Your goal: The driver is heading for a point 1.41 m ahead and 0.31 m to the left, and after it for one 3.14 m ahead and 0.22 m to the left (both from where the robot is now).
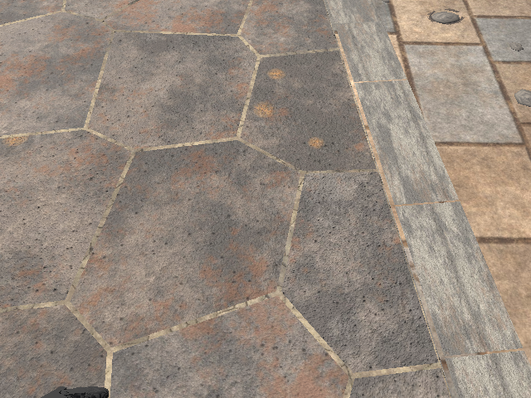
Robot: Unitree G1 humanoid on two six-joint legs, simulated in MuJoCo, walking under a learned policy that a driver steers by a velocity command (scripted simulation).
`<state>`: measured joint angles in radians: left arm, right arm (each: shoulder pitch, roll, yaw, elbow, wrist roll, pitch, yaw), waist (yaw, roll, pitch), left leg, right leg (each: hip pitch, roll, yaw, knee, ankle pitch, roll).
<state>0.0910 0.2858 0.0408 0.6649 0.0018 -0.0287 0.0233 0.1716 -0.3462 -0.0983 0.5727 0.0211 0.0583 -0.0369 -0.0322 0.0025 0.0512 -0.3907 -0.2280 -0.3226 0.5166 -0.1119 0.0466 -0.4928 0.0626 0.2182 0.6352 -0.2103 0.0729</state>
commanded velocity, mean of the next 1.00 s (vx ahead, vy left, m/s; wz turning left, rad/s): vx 0.02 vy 0.00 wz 0.60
